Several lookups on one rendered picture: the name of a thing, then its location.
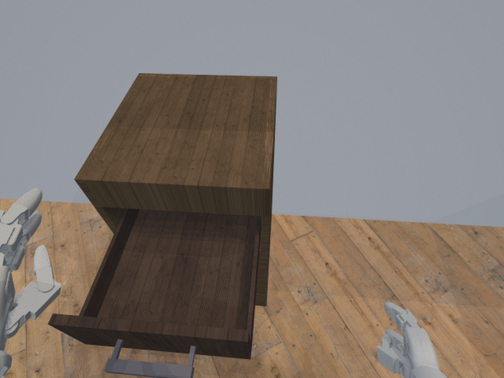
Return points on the handle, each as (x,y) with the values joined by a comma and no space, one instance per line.
(149,369)

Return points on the left robot hand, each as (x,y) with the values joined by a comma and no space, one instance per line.
(17,226)

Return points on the cabinet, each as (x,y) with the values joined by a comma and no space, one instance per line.
(189,143)

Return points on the drawer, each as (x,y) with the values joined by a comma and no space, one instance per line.
(171,280)

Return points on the right robot hand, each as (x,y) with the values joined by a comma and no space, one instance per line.
(402,354)

